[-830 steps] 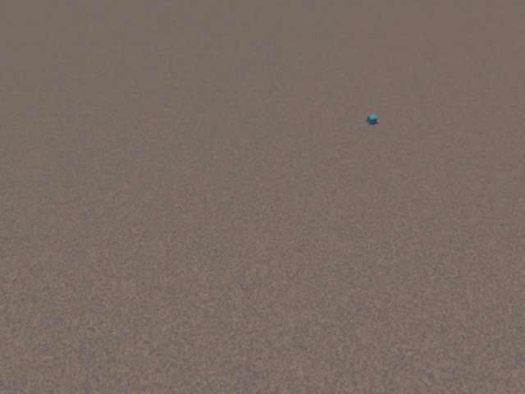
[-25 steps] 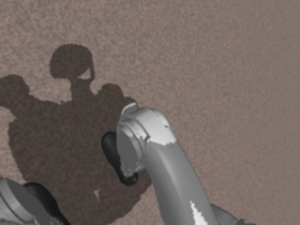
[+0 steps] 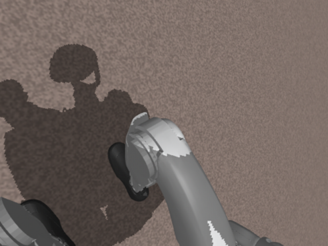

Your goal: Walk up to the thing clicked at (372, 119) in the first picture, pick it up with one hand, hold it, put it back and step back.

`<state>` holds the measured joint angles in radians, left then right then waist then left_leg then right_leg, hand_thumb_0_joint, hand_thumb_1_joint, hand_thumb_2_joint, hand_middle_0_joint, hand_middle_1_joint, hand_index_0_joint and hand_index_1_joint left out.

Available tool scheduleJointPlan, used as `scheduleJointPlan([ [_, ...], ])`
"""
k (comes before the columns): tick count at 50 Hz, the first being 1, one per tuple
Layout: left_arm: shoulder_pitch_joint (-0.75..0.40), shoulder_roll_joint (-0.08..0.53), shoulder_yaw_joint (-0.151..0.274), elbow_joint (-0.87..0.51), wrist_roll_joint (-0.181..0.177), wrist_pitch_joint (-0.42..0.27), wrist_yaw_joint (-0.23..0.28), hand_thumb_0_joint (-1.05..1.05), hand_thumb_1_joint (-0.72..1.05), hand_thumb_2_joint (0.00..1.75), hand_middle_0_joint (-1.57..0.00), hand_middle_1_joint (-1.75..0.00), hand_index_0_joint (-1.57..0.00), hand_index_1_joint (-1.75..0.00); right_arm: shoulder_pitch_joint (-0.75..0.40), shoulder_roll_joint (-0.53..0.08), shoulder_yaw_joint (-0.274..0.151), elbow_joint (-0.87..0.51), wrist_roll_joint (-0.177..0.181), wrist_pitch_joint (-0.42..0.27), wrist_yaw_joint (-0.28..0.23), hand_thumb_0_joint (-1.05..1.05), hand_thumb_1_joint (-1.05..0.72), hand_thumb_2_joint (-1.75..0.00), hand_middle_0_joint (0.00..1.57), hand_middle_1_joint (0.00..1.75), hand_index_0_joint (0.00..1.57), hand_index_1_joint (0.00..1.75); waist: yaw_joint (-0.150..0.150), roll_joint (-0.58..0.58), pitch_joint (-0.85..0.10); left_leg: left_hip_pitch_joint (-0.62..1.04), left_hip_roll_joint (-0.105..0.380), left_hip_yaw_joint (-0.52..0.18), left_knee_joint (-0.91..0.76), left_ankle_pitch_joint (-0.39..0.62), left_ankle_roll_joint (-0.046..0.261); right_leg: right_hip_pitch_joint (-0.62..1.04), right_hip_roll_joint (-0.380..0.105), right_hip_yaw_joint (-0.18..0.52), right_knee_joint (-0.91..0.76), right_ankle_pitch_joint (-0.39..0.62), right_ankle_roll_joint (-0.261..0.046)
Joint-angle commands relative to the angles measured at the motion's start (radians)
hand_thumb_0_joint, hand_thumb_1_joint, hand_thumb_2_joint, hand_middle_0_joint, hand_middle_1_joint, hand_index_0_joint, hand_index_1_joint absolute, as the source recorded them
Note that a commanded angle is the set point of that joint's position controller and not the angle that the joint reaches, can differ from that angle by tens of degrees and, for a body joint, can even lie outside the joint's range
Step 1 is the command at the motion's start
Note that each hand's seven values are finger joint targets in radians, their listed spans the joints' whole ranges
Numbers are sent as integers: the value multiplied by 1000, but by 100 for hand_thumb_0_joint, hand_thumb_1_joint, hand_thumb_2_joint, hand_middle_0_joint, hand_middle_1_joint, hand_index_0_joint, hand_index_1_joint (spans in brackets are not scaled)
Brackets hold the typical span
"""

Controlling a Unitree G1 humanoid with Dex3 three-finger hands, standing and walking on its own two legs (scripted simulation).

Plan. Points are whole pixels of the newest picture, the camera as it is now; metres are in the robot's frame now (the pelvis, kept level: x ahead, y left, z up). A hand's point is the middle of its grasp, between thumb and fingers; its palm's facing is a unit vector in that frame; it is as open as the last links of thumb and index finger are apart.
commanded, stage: close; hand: left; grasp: from above
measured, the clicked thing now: out of the picture +0.46 +0.33 -0.30
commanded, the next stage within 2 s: settle in 0.94 s
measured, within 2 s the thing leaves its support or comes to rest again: leaves its support in 1.44 s
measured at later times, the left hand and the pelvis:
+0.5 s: hand out of the picture +0.46 +0.32 -0.28, palm faces -0.22 -0.38 -0.90, open 8.7 cm; pelvis +0.00 +0.00 +0.00, yaw +0 degrees
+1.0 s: hand out of the picture +0.46 +0.32 -0.27, palm faces -0.21 -0.37 -0.90, open 7.3 cm; pelvis +0.00 +0.00 +0.00, yaw +0 degrees
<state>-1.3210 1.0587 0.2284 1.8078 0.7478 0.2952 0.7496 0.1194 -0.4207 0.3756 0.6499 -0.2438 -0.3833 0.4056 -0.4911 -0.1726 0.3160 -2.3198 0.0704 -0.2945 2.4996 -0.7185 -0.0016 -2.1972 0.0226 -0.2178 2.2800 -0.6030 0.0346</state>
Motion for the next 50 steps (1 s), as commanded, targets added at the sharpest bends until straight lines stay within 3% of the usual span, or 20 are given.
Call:
scheduleJointPlan([
  [1, -215, 158, -39, -96, 18, -4, 34, 0, 9, 51, -46, -79, -54, -71, 231, -328, -74, 49, 2, -2, 1, 0, -89, -90, 20, 30, 20, 30, -89, 598, -645, 468, 23, 85, -255, 206, -5, 421, 54, -78, -192, 233, -34],
  [2, -204, 166, -26, -80, 21, -7, 40, 0, 11, 49, -47, -78, -55, -70, 240, -339, -81, 49, 6, -1, 1, 0, -89, -90, 20, 30, 20, 30, -85, 587, -658, 463, 26, 82, -261, 204, -3, 438, 57, -81, -199, 230, -34],
  [8, -216, 132, -40, -103, 4, -18, 38, 0, 26, 44, -56, -76, -65, -66, 243, -334, -76, 39, 4, -4, 4, 0, -89, -90, 20, 30, 20, 30, -94, 580, -673, 484, 26, 77, -253, 248, -5, 437, 54, -82, -192, 266, -34],
  [13, -213, 129, -46, -89, -3, -23, 32, 0, 31, 33, -60, -69, -70, -59, 244, -332, -75, 64, -1, -10, 0, 0, -89, -90, 20, 30, 20, 30, -100, 574, -642, 467, 21, 81, -258, 201, -6, 430, 53, -81, -194, 230, -31],
  [18, -207, 117, -58, -97, -1, -16, 26, 0, 39, 34, -66, -67, -76, -57, 223, -326, -70, 50, 0, -14, -1, 0, -89, -90, 20, 30, 20, 30, -93, 563, -636, 471, 19, 77, -254, 209, -6, 412, 51, -79, -189, 237, -32],
  [24, -200, 140, -45, -84, 1, -20, 38, 0, 49, 31, -76, -62, -85, -53, 237, -337, -76, 45, 0, -12, -3, 0, -89, -90, 20, 30, 20, 30, -94, 552, -671, 449, 19, 87, -253, 220, -1, 471, 59, -73, -206, 248, -28],
  [25, -209, 146, -36, -85, 3, -19, 41, 0, 50, 31, -76, -64, -86, -54, 239, -330, -71, 47, 5, -10, -1, 0, -89, -90, 20, 30, 20, 30, -80, 560, -670, 460, 22, 86, -251, 241, -3, 450, 56, -76, -204, 260, -30],
  [28, -208, 133, -46, -88, -3, -16, 34, 0, 55, 29, -79, -62, -89, -51, 235, -329, -68, 42, -2, -10, 0, 0, -89, -90, 20, 30, 20, 30, -97, 577, -654, 471, 20, 82, -252, 239, -6, 442, 55, -78, -194, 261, -31],
  [32, -196, 141, -40, -77, -2, -15, 35, 0, 58, 23, -80, -59, -91, -47, 235, -335, -73, 40, 0, -10, -1, 0, -89, -90, 20, 30, 20, 30, -94, 557, -651, 454, 20, 84, -253, 219, -1, 445, 58, -76, -206, 245, -29],
  [39, -196, 137, -42, -83, 7, -11, 31, 0, 70, 26, -92, -55, -101, -45, 238, -329, -73, 38, 4, -2, -2, 0, -89, -90, 20, 30, 20, 30, -81, 578, -665, 474, 25, 78, -259, 241, -6, 434, 57, -81, -199, 255, -35],
  [42, -195, 116, -56, -85, 10, -13, 22, 0, 73, 27, -95, -55, -104, -45, 233, -327, -76, 43, 5, -7, -2, 0, -89, -90, 20, 30, 20, 30, -94, 576, -638, 467, 20, 74, -265, 214, -6, 411, 51, -83, -195, 235, -35],
  [50, -196, 118, -49, -85, -14, -13, 22, 0, 84, 27, -105, -49, -113, -41, 238, -329, -74, 47, 3, -5, -4, 0, -89, -90, 20, 30, 20, 30, -93, 561, -646, 462, 20, 77, -261, 222, -5, 424, 54, -78, -195, 248, -30],
])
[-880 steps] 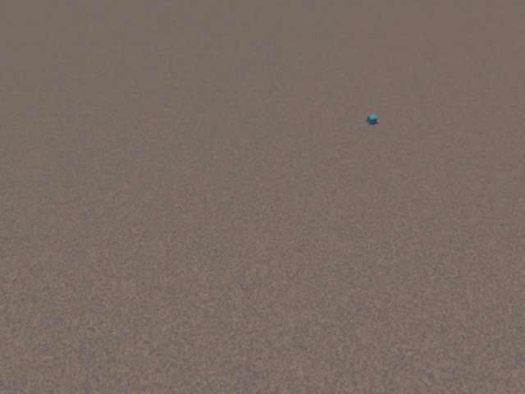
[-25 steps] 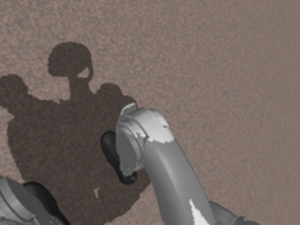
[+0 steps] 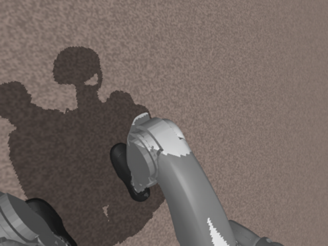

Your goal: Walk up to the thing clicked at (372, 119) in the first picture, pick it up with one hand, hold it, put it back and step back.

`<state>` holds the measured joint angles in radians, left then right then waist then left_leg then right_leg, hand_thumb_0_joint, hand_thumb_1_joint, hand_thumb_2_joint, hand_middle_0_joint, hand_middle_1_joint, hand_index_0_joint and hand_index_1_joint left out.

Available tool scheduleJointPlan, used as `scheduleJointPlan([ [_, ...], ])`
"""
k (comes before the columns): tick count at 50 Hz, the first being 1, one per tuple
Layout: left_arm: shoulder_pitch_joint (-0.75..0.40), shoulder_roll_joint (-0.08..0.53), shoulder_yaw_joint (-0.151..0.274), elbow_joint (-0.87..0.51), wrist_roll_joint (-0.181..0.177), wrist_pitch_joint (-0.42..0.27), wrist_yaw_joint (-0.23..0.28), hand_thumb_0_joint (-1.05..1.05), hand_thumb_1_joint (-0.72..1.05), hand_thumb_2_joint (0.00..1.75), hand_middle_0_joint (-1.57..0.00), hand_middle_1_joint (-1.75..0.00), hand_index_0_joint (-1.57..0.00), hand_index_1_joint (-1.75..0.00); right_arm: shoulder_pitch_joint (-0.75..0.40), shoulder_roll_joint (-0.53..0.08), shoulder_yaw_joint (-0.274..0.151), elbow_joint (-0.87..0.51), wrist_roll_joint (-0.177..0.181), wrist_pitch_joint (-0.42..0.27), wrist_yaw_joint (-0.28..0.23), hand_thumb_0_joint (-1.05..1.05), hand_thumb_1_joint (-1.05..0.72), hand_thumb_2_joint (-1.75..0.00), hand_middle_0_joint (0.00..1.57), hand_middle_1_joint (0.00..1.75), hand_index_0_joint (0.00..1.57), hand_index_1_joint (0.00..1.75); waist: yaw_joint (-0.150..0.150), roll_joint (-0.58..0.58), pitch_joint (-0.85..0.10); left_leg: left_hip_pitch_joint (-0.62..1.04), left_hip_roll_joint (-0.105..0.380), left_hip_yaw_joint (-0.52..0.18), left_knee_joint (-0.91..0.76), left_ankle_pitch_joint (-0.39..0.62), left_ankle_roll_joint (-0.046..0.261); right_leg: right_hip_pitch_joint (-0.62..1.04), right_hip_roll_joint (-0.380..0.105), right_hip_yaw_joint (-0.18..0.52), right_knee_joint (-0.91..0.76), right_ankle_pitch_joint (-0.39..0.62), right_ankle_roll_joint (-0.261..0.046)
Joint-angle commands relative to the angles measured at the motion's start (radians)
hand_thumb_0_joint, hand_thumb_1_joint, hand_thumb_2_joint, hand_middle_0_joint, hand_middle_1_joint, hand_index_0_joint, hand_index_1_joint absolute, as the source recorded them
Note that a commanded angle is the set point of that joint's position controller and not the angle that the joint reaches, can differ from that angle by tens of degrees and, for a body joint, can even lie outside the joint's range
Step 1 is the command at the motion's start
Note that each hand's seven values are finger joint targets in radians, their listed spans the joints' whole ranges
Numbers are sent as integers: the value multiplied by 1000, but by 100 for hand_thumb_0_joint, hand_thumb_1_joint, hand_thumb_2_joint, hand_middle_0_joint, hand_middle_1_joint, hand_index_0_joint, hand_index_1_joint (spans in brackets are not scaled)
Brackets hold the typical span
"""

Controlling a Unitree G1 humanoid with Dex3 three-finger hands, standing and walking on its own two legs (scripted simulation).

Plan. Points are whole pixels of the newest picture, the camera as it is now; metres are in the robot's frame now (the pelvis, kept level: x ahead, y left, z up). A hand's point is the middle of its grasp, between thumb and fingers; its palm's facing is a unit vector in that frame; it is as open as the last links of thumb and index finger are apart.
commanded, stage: settle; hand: left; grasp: from above
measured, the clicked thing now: out of the picture +0.47 +0.34 -0.30
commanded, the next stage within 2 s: lift in 0.96 s
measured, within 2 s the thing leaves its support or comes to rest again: leaves its support in 0.44 s
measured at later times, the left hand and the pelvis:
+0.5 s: hand out of the picture +0.46 +0.33 -0.26, palm faces -0.15 -0.40 -0.90, open 7.2 cm; pelvis +0.00 +0.00 +0.01, yaw +1 degrees
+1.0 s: hand out of the picture +0.45 +0.34 -0.17, palm faces -0.17 -0.39 -0.90, open 7.2 cm; pelvis +0.00 -0.01 +0.01, yaw +5 degrees
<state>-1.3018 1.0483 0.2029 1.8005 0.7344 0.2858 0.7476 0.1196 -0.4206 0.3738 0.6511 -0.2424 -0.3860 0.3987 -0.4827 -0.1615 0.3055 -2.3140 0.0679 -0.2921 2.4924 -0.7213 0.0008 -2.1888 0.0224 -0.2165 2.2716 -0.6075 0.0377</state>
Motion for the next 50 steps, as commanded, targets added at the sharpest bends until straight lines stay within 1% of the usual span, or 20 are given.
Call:
scheduleJointPlan([
  [1, -203, 136, -18, -64, 3, -4, 25, 0, 85, 28, -106, -49, -114, -41, 239, -335, -79, 49, 2, -4, 1, 0, -89, -90, 20, 30, 20, 30, -96, 550, -647, 454, 24, 78, -255, 220, -7, 429, 58, -78, -190, 248, -33],
  [3, -209, 136, -20, -71, 4, -2, 23, 0, 85, 23, -108, -54, -118, -43, 251, -331, -74, 43, 2, -1, 3, 0, -90, -90, 20, 30, 20, 30, -98, 557, -652, 460, 21, 80, -261, 230, -8, 439, 58, -78, -191, 250, -36],
  [7, -207, 144, -11, -63, -4, -2, 21, 0, 90, 30, -114, -52, -123, -43, 241, -337, -79, 49, 5, -3, -3, 0, -90, -90, 20, 30, 20, 30, -90, 550, -649, 449, 24, 77, -262, 202, -7, 431, 55, -78, -196, 232, -34],
  [13, -223, 144, -9, -115, -11, 7, 12, 0, 96, 32, -118, -51, -127, -43, 246, -323, -79, 48, 8, 2, 2, 0, -90, -90, 20, 30, 20, 30, -74, 582, -692, 484, 25, 86, -257, 258, -11, 436, 55, -73, -193, 272, -34],
  [18, -245, 156, 5, -196, 18, 23, 9, 0, 97, 30, -119, -48, -127, -40, 264, -300, -96, 61, 15, 12, 7, 0, -90, -90, 20, 30, 20, 30, -52, 642, -745, 527, 24, 97, -267, 291, -15, 435, 51, -65, -194, 295, -41],
  [20, -250, 173, 28, -250, 27, 32, 14, 0, 96, 30, -119, -47, -127, -39, 278, -306, -114, 52, 22, 19, 8, 0, -90, -90, 20, 30, 20, 30, -38, 673, -792, 557, 27, 103, -272, 327, -17, 455, 52, -58, -197, 325, -44],
  [21, -240, 161, 33, -220, 23, 41, 14, 0, 96, 28, -118, -48, -127, -39, 274, -310, -127, 61, 22, 21, 5, 0, -90, -90, 20, 30, 20, 30, -32, 668, -806, 558, 28, 111, -278, 310, -17, 459, 55, -54, -200, 314, -44],
  [22, -254, 161, 42, -262, 37, 46, 11, 0, 97, 28, -118, -48, -127, -39, 288, -305, -141, 74, 25, 24, 7, 0, -90, -90, 20, 30, 20, 30, -28, 699, -814, 567, 24, 109, -290, 314, -21, 437, 47, -55, -197, 312, -48],
  [25, -227, 93, 38, -281, 32, 65, -9, 0, 97, 26, -118, -47, -127, -38, 311, -286, -167, 90, 33, 34, 10, 0, -90, -90, 20, 30, 20, 30, -15, 708, -835, 589, 21, 116, -298, 316, -24, 414, 47, -52, -196, 306, -54],
  [26, -239, 98, 53, -305, 26, 68, -11, 0, 97, 26, -117, -48, -127, -38, 309, -280, -173, 100, 37, 34, 9, 0, -90, -90, 20, 30, 20, 30, 1, 714, -860, 595, 22, 116, -304, 322, -25, 412, 44, -50, -194, 309, -55],
  [31, -196, -4, 26, -263, 22, 94, -56, 0, 101, 33, -119, -53, -129, -43, 331, -241, -204, 143, 52, 39, 0, 0, -89, -89, 20, 30, 20, 30, 14, 626, -837, 497, 3, 147, -307, 268, -7, 390, 48, -24, -219, 269, -50],
  [35, -225, -46, 14, -242, 23, 101, -79, 0, 104, 35, -117, -59, -129, -47, 337, -231, -224, 182, 60, 29, -7, 0, -89, -89, 20, 30, 20, 30, 23, 571, -841, 476, -4, 149, -315, 231, 0, 355, 44, -12, -222, 231, -48],
  [36, -234, -49, 15, -247, 34, 103, -80, 0, 104, 38, -118, -59, -129, -48, 351, -233, -229, 190, 61, 28, -7, 0, -89, -89, 20, 30, 20, 30, 17, 577, -846, 479, -7, 148, -322, 233, -1, 348, 41, -11, -219, 230, -49],
  [41, -271, -60, 15, -215, 52, 102, -87, 0, 104, 37, -120, -57, -130, -47, 349, -227, -250, 224, 69, 17, -18, 0, -89, -89, 20, 30, 20, 30, 36, 557, -841, 473, -14, 154, -344, 154, 1, 297, 35, 3, -229, 145, -55],
  [42, -276, -49, 19, -216, 63, 102, -86, 0, 103, 36, -119, -59, -130, -48, 354, -234, -260, 233, 71, 15, -22, 0, -89, -89, 20, 30, 20, 30, 47, 571, -863, 490, -13, 158, -355, 157, -3, 307, 35, 2, -223, 149, -57],
  [43, -283, -72, 10, -206, 61, 105, -91, 0, 104, 39, -121, -57, -131, -48, 354, -225, -258, 228, 66, 13, -24, 0, -89, -89, 20, 30, 20, 30, 36, 555, -854, 475, -17, 170, -342, 168, 1, 316, 37, 11, -229, 156, -55],
  [44, -289, -38, 29, -227, 76, 103, -88, 0, 104, 38, -120, -60, -131, -49, 358, -232, -263, 232, 69, 12, -27, 0, -89, -89, 20, 30, 20, 30, 55, 566, -895, 489, -16, 173, -343, 183, 0, 320, 34, 13, -227, 164, -55],
  [47, -297, -33, 33, -220, 82, 102, -95, 0, 101, 40, -120, -59, -129, -49, 361, -222, -274, 243, 64, 12, -36, 0, -89, -89, 20, 30, 20, 30, 64, 543, -902, 436, -24, 205, -331, 187, 8, 365, 36, 37, -240, 161, -49],
  [48, -293, -25, 44, -231, 92, 103, -97, 0, 102, 40, -120, -59, -129, -50, 362, -234, -284, 233, 66, 14, -37, 0, -89, -89, 20, 30, 20, 30, 72, 544, -945, 459, -23, 202, -332, 204, 7, 360, 31, 33, -233, 173, -51],
  [50, -294, -37, 46, -227, 96, 109, -103, 0, 100, 39, -119, -58, -128, -48, 366, -225, -293, 241, 68, 18, -39, 0, -89, -89, 20, 30, 20, 30, 78, 557, -955, 473, -22, 203, -343, 205, 4, 354, 29, 32, -223, 172, -54],
])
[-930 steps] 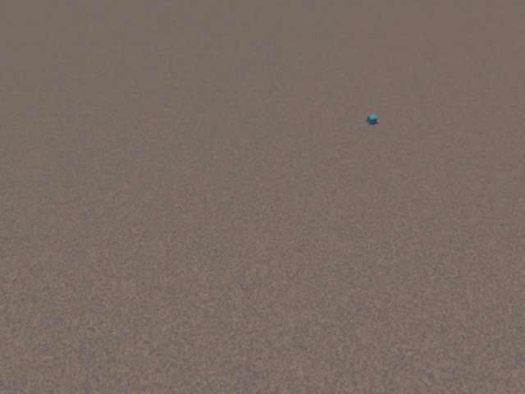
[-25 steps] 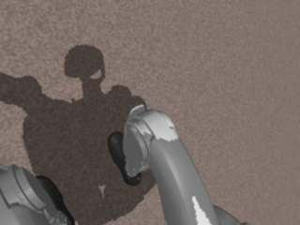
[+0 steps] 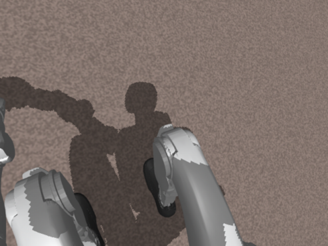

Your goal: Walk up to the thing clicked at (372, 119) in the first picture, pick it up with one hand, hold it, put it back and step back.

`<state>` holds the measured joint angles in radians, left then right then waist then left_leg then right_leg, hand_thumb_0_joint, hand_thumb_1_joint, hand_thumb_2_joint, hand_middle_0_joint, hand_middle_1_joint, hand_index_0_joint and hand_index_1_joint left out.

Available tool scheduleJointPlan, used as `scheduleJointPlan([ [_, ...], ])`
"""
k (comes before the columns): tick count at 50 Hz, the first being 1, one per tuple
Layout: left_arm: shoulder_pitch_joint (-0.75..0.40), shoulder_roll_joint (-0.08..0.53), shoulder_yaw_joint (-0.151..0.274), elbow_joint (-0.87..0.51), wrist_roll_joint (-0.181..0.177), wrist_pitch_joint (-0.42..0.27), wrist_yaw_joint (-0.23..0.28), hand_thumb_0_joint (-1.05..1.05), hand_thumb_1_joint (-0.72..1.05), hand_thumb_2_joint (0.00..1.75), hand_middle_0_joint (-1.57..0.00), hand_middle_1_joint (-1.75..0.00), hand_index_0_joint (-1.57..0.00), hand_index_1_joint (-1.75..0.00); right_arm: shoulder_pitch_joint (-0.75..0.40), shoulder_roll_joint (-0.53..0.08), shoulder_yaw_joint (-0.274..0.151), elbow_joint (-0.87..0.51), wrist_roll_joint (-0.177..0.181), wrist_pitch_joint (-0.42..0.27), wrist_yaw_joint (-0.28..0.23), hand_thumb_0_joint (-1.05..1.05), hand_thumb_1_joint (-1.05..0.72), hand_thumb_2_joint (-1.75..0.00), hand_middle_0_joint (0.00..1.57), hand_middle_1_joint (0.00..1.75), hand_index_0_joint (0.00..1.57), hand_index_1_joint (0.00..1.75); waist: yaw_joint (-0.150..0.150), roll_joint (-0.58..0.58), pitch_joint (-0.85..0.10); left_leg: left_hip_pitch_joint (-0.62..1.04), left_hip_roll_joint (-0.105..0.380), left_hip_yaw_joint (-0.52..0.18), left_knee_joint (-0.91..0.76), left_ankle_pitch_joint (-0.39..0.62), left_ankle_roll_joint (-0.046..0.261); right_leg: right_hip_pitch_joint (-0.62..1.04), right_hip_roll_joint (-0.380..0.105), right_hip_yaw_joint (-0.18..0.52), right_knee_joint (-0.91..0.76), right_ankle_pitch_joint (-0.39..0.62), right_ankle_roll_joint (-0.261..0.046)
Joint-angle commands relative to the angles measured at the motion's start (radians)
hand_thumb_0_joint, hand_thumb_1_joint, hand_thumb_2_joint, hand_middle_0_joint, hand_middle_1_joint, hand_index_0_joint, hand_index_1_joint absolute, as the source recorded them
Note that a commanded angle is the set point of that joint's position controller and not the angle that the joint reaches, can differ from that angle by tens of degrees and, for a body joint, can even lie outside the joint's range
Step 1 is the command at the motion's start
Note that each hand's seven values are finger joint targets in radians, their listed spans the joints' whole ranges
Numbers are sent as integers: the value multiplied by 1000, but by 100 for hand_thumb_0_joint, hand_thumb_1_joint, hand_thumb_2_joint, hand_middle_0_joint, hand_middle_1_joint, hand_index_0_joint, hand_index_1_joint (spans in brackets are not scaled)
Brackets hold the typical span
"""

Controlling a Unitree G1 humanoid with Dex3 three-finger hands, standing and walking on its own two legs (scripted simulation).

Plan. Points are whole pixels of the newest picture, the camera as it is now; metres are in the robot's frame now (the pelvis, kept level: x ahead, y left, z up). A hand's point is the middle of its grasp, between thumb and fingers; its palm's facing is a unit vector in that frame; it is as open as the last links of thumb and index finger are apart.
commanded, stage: lift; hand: left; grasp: from above
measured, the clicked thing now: out of the picture +0.49 +0.32 -0.21
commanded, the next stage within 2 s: hold in 1.74 s
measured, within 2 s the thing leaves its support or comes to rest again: neither
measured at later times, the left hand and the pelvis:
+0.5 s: hand out of the picture +0.45 +0.32 -0.09, palm faces -0.20 -0.37 -0.91, open 7.2 cm; pelvis +0.00 +0.00 +0.03, yaw +5 degrees
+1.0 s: hand out of the picture +0.37 +0.30 +0.10, palm faces -0.21 -0.37 -0.91, open 7.3 cm; pelvis +0.01 -0.01 +0.19, yaw +8 degrees
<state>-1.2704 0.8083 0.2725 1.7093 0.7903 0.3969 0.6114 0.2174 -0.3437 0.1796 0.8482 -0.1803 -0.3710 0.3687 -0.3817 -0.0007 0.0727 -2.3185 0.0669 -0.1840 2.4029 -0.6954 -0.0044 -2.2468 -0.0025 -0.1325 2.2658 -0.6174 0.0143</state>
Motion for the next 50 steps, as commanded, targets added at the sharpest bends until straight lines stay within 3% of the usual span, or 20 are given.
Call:
scheduleJointPlan([
  [1, -329, 204, -22, -154, 47, -3, 26, 0, 99, 41, -119, -56, -127, -48, 271, -288, -96, 50, 4, 5, -9, 0, -89, -89, 20, 30, 20, 30, -22, 390, -714, 479, -22, 97, -250, 183, 11, 399, 51, -50, -219, 185, -28],
  [3, -319, 207, -10, -166, 57, 4, 18, 0, 95, 33, -116, -58, -126, -48, 283, -296, -110, 56, 8, 12, -11, 0, -90, -91, 20, 30, 20, 30, -9, 408, -742, 508, -20, 95, -261, 206, 7, 393, 47, -53, -203, 202, -32],
  [5, -307, 193, -13, -152, 39, 11, 2, 0, 89, 31, -112, -57, -121, -48, 276, -280, -117, 60, 11, 16, -15, 0, -91, -91, 20, 30, 20, 30, -1, 379, -718, 471, -25, 112, -261, 174, 13, 402, 48, -41, -224, 168, -28],
  [11, -311, 145, -31, -253, 31, 34, -47, 0, 91, 33, -113, -56, -122, -47, 264, -270, -168, 37, 35, 42, -38, 0, -90, -90, 20, 30, 20, 30, 56, 395, -878, 528, -28, 144, -273, 238, 14, 458, 47, -11, -235, 222, -34],
  [18, -269, 69, -52, -318, 30, 38, -83, 0, 82, 29, -107, -52, -116, -43, 286, -230, -220, 94, 57, 75, -69, 0, -91, -90, 20, 30, 20, 30, 85, 332, -879, 547, -36, 159, -341, 194, 19, 457, 40, 9, -290, 168, -37],
  [19, -265, 35, -66, -341, 29, 41, -93, 0, 81, 29, -106, -53, -115, -43, 265, -232, -224, 60, 65, 77, -71, 0, -90, -90, 20, 30, 20, 30, 93, 338, -919, 574, -37, 164, -340, 226, 20, 468, 36, 13, -289, 199, -39],
  [21, -240, 51, -61, -368, 25, 52, -107, 0, 78, 31, -105, -53, -113, -44, 255, -226, -239, 72, 73, 84, -82, 0, -91, -90, 20, 30, 20, 30, 109, 311, -914, 588, -38, 166, -364, 221, 20, 463, 34, 20, -305, 189, -39],
  [22, -253, 30, -68, -402, 24, 50, -114, 0, 79, 31, -107, -50, -114, -43, 254, -220, -246, 72, 77, 91, -88, 0, -90, -90, 20, 30, 20, 30, 114, 316, -923, 603, -38, 167, -370, 219, 21, 457, 32, 23, -315, 186, -40],
  [26, -132, -52, -109, -354, 17, 73, -141, 0, 79, 32, -107, -53, -115, -45, 219, -206, -253, 41, 96, 107, -106, 0, -90, -90, 20, 30, 20, 30, 140, 239, -910, 598, -46, 169, -422, 193, 24, 500, 31, 31, -371, 154, -38],
  [27, -148, -48, -112, -425, 8, 71, -148, 0, 79, 33, -109, -50, -116, -43, 210, -202, -257, 43, 97, 111, -114, 0, -90, -90, 20, 30, 20, 30, 141, 254, -914, 624, -47, 164, -449, 181, 22, 495, 27, 31, -380, 137, -39],
  [29, -120, -80, -131, -437, -2, 85, -156, 0, 78, 30, -107, -50, -114, -43, 191, -198, -261, 24, 107, 120, -129, 0, -91, -90, 20, 30, 20, 30, 156, 246, -932, 667, -48, 157, -493, 160, 17, 521, 28, 31, -413, 117, -41],
  [30, -120, -62, -124, -481, -6, 91, -159, 0, 77, 29, -106, -51, -114, -43, 189, -200, -265, 19, 112, 126, -138, 0, -91, -90, 20, 30, 20, 30, 162, 247, -934, 698, -48, 153, -511, 159, 17, 523, 24, 33, -431, 115, -40],
  [32, -89, -104, -148, -519, -22, 110, -172, 0, 75, 29, -106, -47, -113, -41, 166, -187, -264, 4, 119, 132, -155, 0, -91, -90, 20, 30, 20, 30, 153, 208, -919, 715, -48, 149, -546, 135, 18, 548, 27, 37, -472, 92, -37],
  [33, -107, -96, -153, -592, -26, 109, -181, 0, 74, 30, -106, -48, -112, -42, 156, -178, -261, 3, 120, 135, -164, 0, -91, -90, 20, 30, 20, 30, 154, 201, -921, 718, -50, 154, -558, 121, 22, 567, 29, 47, -500, 74, -35],
  [35, -35, -146, -178, -574, -45, 133, -187, 0, 74, 30, -105, -50, -111, -43, 132, -163, -257, -22, 131, 140, -182, 0, -91, -91, 20, 30, 20, 30, 166, 152, -914, 699, -54, 174, -576, 125, 27, 647, 32, 69, -562, 66, -29],
  [36, -12, -114, -173, -622, -46, 140, -188, 0, 73, 32, -105, -50, -111, -44, 114, -159, -254, -29, 134, 143, -193, 0, -91, -91, 20, 30, 20, 30, 182, 141, -918, 706, -55, 167, -604, 107, 26, 667, 30, 76, -585, 34, -28],
  [38, 2, -155, -191, -688, -67, 161, -194, 0, 71, 32, -105, -48, -111, -42, 102, -147, -252, -37, 145, 152, -218, 0, -91, -91, 20, 30, 20, 30, 198, 164, -935, 790, -52, 170, -661, 120, 19, 708, 28, 78, -626, 53, -30],
  [43, 88, -172, -221, -768, -82, 222, -192, 0, 73, 39, -107, -50, -112, -45, 35, -133, -233, -60, 172, 169, -285, 0, -91, -90, 20, 30, 20, 30, 223, 150, -894, 903, -53, 138, -809, 69, 7, 790, 32, 83, -737, 4, -33],
  [47, 147, -226, -258, -813, -111, 250, -194, 0, 70, 41, -106, -49, -110, -45, 16, -110, -224, -59, 188, 171, -325, 0, -91, -90, 20, 30, 20, 30, 226, 101, -860, 988, -50, 158, -888, 101, 11, 941, 32, 112, -858, 19, -25],
  [50, 177, -242, -275, -822, -112, 268, -196, 0, 64, 42, -103, -50, -106, -47, 15, -99, -218, -53, 204, 173, -346, 0, -91, -90, 20, 30, 20, 30, 244, 107, -844, 1102, -47, 161, -969, 164, 10, 1035, 33, 100, -911, 106, -27],
])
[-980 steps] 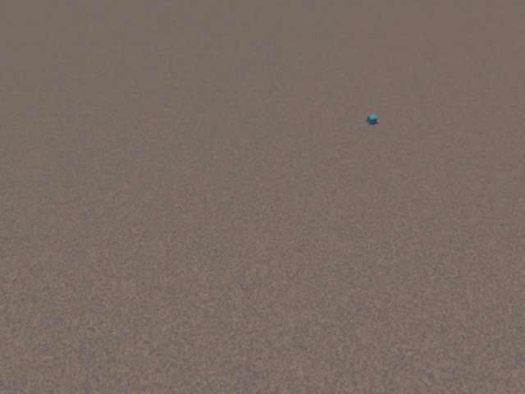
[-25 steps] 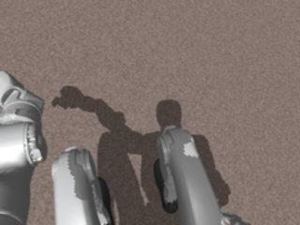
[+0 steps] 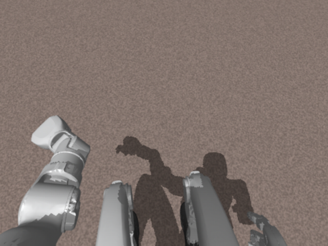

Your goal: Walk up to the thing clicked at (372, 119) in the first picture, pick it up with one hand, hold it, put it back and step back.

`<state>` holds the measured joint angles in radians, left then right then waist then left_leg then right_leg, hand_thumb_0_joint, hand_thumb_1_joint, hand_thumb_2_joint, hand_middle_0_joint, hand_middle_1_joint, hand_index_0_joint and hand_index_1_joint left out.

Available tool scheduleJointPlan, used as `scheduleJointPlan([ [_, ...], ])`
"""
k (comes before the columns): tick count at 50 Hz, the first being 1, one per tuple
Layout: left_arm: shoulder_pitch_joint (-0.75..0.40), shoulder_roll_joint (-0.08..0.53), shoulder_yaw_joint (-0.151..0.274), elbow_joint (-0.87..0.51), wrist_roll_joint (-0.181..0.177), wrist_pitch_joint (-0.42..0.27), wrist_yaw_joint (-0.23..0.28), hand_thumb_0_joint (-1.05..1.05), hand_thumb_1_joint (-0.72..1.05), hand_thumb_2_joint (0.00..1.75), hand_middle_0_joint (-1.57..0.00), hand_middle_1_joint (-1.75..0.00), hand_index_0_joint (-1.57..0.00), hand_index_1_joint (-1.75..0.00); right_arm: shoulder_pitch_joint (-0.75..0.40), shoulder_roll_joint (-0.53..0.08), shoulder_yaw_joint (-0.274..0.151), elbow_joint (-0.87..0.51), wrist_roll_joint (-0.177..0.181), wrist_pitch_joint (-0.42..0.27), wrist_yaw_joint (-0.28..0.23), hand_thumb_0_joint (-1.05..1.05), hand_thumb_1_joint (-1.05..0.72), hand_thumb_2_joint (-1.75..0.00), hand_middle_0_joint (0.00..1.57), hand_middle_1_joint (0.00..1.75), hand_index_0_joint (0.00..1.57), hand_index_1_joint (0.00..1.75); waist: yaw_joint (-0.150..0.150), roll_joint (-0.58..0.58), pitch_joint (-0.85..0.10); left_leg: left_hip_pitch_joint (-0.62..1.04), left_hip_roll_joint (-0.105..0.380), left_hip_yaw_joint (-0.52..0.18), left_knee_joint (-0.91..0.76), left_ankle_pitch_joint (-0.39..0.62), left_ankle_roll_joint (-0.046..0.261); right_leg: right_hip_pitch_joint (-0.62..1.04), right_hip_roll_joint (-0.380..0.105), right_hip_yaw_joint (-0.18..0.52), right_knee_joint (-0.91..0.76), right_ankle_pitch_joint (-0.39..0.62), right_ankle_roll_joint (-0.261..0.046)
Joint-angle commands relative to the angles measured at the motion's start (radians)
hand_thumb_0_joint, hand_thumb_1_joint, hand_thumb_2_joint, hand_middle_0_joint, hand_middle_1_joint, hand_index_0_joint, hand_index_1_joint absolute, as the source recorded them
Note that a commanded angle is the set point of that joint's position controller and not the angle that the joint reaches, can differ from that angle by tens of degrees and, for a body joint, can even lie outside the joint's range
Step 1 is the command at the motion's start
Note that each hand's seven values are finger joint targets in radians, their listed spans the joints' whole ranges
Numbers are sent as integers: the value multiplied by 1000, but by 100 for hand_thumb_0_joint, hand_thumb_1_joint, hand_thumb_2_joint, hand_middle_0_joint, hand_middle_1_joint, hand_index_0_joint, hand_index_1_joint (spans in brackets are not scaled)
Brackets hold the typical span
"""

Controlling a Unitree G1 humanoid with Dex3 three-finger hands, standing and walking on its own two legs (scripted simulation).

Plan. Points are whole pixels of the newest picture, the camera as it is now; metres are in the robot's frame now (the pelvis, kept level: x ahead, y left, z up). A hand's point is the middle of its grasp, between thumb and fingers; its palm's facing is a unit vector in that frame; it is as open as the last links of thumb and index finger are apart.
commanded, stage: lift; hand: left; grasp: from above
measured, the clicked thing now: (66, 142) +0.41 +0.27 -0.12
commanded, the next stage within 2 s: hold in 0.74 s
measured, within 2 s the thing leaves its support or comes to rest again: neither
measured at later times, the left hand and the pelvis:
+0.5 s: hand (37, 114) +0.40 +0.23 +0.08, palm faces -0.28 -0.36 -0.89, open 7.4 cm; pelvis +0.06 -0.01 +0.16, yaw +2 degrees
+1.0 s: hand (9, 103) +0.39 +0.24 +0.15, palm faces -0.28 -0.36 -0.89, open 7.4 cm; pelvis +0.07 +0.00 +0.22, yaw +2 degrees
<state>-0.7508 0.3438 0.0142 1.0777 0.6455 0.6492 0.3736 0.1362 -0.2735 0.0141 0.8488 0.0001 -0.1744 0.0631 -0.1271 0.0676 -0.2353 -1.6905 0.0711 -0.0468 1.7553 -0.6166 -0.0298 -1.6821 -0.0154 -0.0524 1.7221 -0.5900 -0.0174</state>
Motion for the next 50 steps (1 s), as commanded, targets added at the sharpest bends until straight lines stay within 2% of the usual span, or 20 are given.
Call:
scheduleJointPlan([
  [1, -338, 206, -28, -198, 35, 20, 41, 0, 65, 41, -103, -50, -106, -47, 97, -164, -51, -50, 26, -23, -46, 0, -91, -90, 20, 30, 20, 30, -8, 37, -520, 503, -50, 29, -346, 99, 36, 501, 46, 21, -393, 98, 5],
  [3, -323, 188, -40, -193, 34, 28, 39, 0, 63, 42, -103, -49, -105, -47, 100, -160, -50, -45, 36, -22, -56, 0, -91, -90, 20, 30, 20, 30, -2, 32, -488, 577, -48, 30, -403, 123, 35, 553, 48, 18, -444, 124, 3],
  [4, -327, 147, -62, -192, 25, 30, 38, 0, 63, 43, -103, -48, -105, -47, 93, -152, -49, -41, 37, -24, -60, 0, -91, -91, 20, 30, 20, 30, -6, 36, -469, 606, -48, 24, -435, 122, 33, 565, 49, 14, -469, 123, 1],
  [5, -337, 152, -58, -201, 20, 32, 42, 0, 62, 44, -103, -48, -105, -47, 91, -154, -52, -39, 40, -23, -66, 0, -91, -90, 20, 30, 20, 30, 1, 51, -465, 656, -45, 25, -458, 134, 31, 582, 48, 12, -492, 134, -1],
  [7, -285, 120, -72, -134, 22, 42, 45, 0, 61, 43, -102, -48, -104, -47, 97, -146, -49, -29, 43, -24, -71, 0, -91, -90, 20, 30, 20, 30, 1, 19, -415, 695, -46, 27, -508, 169, 31, 639, 50, 8, -539, 172, 0],
  [9, -303, 108, -73, -104, 15, 42, 53, 0, 62, 44, -104, -46, -105, -46, 102, -145, -50, -24, 40, -27, -76, 0, -90, -90, 20, 30, 20, 30, 7, 24, -370, 741, -45, 27, -556, 177, 29, 671, 50, 6, -583, 177, -1],
  [10, -298, 74, -84, -71, 4, 43, 54, 0, 62, 43, -104, -46, -105, -45, 103, -136, -48, -18, 38, -28, -77, 0, -90, -90, 20, 30, 20, 30, 1, 26, -338, 753, -45, 35, -573, 207, 28, 682, 50, 7, -603, 207, 0],
  [11, -309, 73, -86, -54, 6, 41, 55, 0, 63, 42, -104, -46, -105, -45, 112, -141, -49, -18, 38, -30, -78, 0, -90, -90, 20, 30, 20, 30, -10, 0, -323, 773, -45, 26, -600, 213, 28, 705, 51, 1, -623, 212, 1],
  [13, -300, 67, -90, -19, 6, 37, 56, 0, 63, 39, -102, -47, -104, -44, 111, -133, -46, -26, 38, -30, -79, 0, -90, -90, 20, 30, 20, 30, 4, 2, -283, 791, -53, 41, -637, 229, 30, 759, 51, 8, -671, 221, 1],
  [18, -286, 69, -92, -44, 4, 32, 63, 0, 64, 43, -101, -53, -104, -50, 139, -127, -44, -48, 36, -22, -76, 0, -90, -90, 20, 30, 20, 30, 32, -9, -315, 883, -70, 75, -711, 348, 36, 942, 45, 33, -774, 350, 13],
  [20, -285, 52, -92, -70, -4, 41, 68, 0, 65, 43, -101, -54, -104, -51, 147, -120, -42, -53, 35, -17, -71, 0, -90, -90, 20, 30, 20, 30, 27, -8, -344, 944, -69, 75, -744, 423, 33, 1008, 42, 27, -791, 458, 16],
  [21, -296, 78, -80, -73, -4, 46, 71, 0, 65, 43, -101, -54, -105, -50, 157, -126, -41, -51, 33, -13, -69, 0, -90, -90, 20, 30, 20, 30, 33, -2, -341, 961, -69, 76, -761, 452, 31, 1030, 42, 26, -799, 502, 15],
  [24, -290, 63, -83, -50, -6, 54, 73, 0, 65, 44, -100, -54, -104, -51, 171, -122, -41, -49, 29, -5, -63, 0, -90, -90, 20, 30, 20, 30, 36, -41, -321, 977, -70, 77, -806, 474, 36, 1102, 37, 29, -844, 563, 22],
  [25, -280, 87, -72, -57, -2, 55, 71, 0, 65, 45, -100, -54, -103, -51, 167, -120, -41, -51, 29, -5, -62, 0, -90, -90, 20, 30, 20, 30, 43, -40, -326, 993, -71, 79, -820, 484, 35, 1126, 33, 31, -850, 577, 21],
  [26, -264, 51, -85, -42, -3, 57, 69, 0, 65, 44, -99, -54, -103, -51, 169, -117, -44, -46, 28, -3, -60, 0, -90, -90, 20, 30, 20, 30, 36, -49, -325, 1008, -70, 79, -832, 488, 36, 1132, 34, 32, -860, 589, 23],
  [28, -271, 46, -92, -58, 0, 55, 67, 0, 67, 44, -99, -56, -103, -51, 165, -117, -45, -54, 29, -2, -58, 0, -90, -90, 20, 30, 20, 30, 50, -42, -296, 1049, -72, 80, -877, 478, 36, 1156, 36, 30, -904, 544, 20],
  [37, -262, 5, -127, -80, -11, 56, 64, 0, 67, 42, -99, -54, -104, -49, 134, -122, -40, -59, 34, -10, -52, 0, -89, -90, 20, 30, 20, 30, 55, -66, -193, 1164, -73, 78, -1021, 414, 35, 1208, 40, 21, -1028, 415, 14],
  [41, -260, 14, -136, -80, -5, 63, 50, 0, 67, 44, -100, -53, -104, -50, 126, -124, -39, -50, 38, -13, -50, 0, -89, -89, 20, 30, 20, 30, 61, -72, -170, 1188, -76, 85, -1054, 429, 36, 1244, 36, 28, -1064, 433, 18],
  [45, -269, -6, -148, -107, -3, 67, 42, 0, 60, 30, -94, -49, -98, -45, 111, -123, -40, -63, 35, -19, -41, 0, -90, -90, 20, 30, 20, 30, 68, -47, -173, 1271, -73, 82, -1099, 455, 28, 1262, 39, 14, -1071, 444, 7],
  [50, -268, -19, -158, -100, 3, 82, 37, 0, 63, 29, -93, -52, -99, -46, 101, -121, -41, -66, 38, -17, -30, 0, -90, -90, 20, 30, 20, 30, 71, -58, -139, 1296, -76, 83, -1124, 492, 29, 1296, 40, 15, -1096, 483, 9],
])
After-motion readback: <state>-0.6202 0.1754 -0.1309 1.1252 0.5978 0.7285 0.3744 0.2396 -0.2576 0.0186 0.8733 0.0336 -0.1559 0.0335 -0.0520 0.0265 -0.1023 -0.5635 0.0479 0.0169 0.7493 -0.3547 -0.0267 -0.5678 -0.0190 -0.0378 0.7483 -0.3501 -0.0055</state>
